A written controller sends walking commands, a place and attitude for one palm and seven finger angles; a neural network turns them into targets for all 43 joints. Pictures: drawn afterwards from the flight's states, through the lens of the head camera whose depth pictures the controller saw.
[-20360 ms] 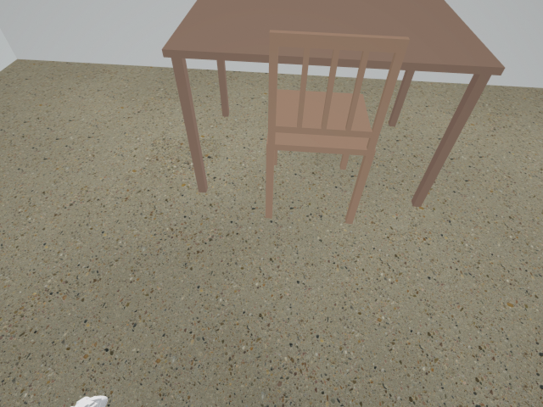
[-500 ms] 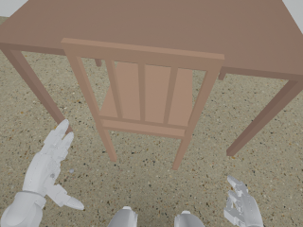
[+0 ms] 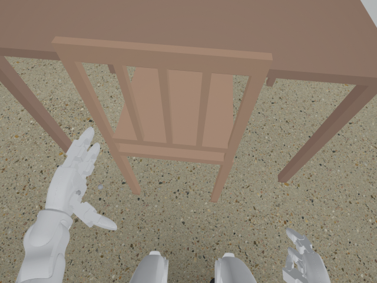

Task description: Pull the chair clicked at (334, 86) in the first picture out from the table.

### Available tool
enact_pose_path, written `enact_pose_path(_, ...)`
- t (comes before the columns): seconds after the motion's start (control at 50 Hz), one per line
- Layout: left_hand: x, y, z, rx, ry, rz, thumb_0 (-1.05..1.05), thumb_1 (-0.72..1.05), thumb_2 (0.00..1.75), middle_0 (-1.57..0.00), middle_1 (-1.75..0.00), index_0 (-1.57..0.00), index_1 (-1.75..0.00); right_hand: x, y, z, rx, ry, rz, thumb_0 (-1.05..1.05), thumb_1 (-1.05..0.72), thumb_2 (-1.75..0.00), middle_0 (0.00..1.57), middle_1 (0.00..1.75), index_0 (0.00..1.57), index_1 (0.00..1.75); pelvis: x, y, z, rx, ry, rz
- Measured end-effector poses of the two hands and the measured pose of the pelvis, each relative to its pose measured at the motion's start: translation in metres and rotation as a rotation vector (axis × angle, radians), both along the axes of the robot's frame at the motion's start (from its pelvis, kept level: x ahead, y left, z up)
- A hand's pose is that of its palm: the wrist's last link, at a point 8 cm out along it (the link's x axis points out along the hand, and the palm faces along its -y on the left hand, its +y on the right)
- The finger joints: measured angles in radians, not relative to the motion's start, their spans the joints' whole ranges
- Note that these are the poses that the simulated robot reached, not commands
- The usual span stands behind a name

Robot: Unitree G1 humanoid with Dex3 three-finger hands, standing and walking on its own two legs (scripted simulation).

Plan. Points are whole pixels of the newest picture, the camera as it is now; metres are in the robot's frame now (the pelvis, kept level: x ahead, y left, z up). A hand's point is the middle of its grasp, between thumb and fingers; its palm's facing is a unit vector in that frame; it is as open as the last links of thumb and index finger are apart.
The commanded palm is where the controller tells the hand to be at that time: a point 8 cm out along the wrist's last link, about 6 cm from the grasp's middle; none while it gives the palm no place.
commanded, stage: aim the fingers beside a spindle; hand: left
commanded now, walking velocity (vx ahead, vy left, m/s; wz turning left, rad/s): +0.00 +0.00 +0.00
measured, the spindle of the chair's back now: (167, 111) +0.52 +0.07 +0.00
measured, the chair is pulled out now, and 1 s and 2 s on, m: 0.00 0.00 0.00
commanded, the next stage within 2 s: push the fingers through the gap in 1.42 s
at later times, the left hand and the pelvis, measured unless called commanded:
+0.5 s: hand (115, 170) +0.34 +0.17 +0.02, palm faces -0.10 -0.99 -0.05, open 16.9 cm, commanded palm +0.33 +0.22 +0.02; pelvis -0.01 +0.00 -0.01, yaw +0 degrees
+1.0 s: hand (127, 157) +0.38 +0.15 +0.00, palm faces -0.11 -0.99 -0.05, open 16.9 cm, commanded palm +0.36 +0.20 +0.00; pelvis -0.01 +0.01 -0.02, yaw -1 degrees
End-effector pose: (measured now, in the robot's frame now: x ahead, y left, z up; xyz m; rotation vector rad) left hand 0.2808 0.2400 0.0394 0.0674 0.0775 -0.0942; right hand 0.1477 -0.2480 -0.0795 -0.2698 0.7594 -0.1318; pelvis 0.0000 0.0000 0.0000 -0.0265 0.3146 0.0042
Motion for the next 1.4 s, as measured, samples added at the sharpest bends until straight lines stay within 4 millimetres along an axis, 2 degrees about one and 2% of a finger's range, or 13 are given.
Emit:
enact_pose_path(0.48, 0.042, -0.016, -0.018, -0.017, -0.014, -0.004, -0.01, -0.5, 0.3, -0.06, -0.08, -0.06, -0.08, -0.01, -0.002, -0.02, 0.004, 0.084, -0.007, 0.02, -0.9, -0.9, 0.2, 0.3, 0.21, 0.3, -0.005, 0.0, -0.011, 0.003, 0.037, -0.003)
enact_pose_path(0.86, 0.088, -0.024, -0.033, -0.026, -0.023, -0.007, -0.01, -0.5, 0.3, -0.06, -0.08, -0.06, -0.08, -0.047, -0.001, -0.041, 0.0, 0.215, -0.048, 0.01, -0.9, -0.9, 0.2, 0.3, 0.21, 0.3, -0.012, 0.006, -0.022, -0.002, 0.08, -0.011)
enact_pose_path(0.98, 0.086, -0.031, -0.035, -0.019, -0.025, -0.015, -0.01, -0.5, 0.3, -0.06, -0.08, -0.06, -0.08, -0.057, 0.001, -0.043, 0.014, 0.248, -0.067, 0.01, -0.91, -0.9, 0.2, 0.3, 0.21, 0.3, -0.011, 0.009, -0.021, 0.0, 0.083, -0.018)
enact_pose_path(1.08, 0.083, -0.035, -0.037, -0.015, -0.021, -0.009, -0.01, -0.5, 0.3, -0.06, -0.08, -0.06, -0.08, -0.058, 0.003, -0.044, 0.019, 0.259, -0.066, 0.01, -0.9, -0.9, 0.2, 0.3, 0.21, 0.3, -0.01, 0.01, -0.02, 0.002, 0.081, -0.019)
enact_pose_path(1.24, 0.08, -0.026, -0.034, -0.007, -0.037, 0.009, -0.01, -0.5, 0.3, -0.07, -0.08, -0.06, -0.08, -0.047, 0.004, -0.042, 0.017, 0.234, -0.056, 0.01, -0.91, -0.9, 0.2, 0.3, 0.21, 0.3, -0.01, 0.009, -0.02, 0.001, 0.075, -0.017)
enact_pose_path(1.4, 0.079, -0.034, -0.037, -0.018, -0.028, -0.01, -0.01, -0.5, 0.3, -0.06, -0.08, -0.06, -0.08, -0.034, 0.003, -0.041, 0.008, 0.21, -0.037, 0.01, -0.91, -0.9, 0.2, 0.3, 0.21, 0.3, -0.009, 0.009, -0.021, -0.001, 0.077, -0.011)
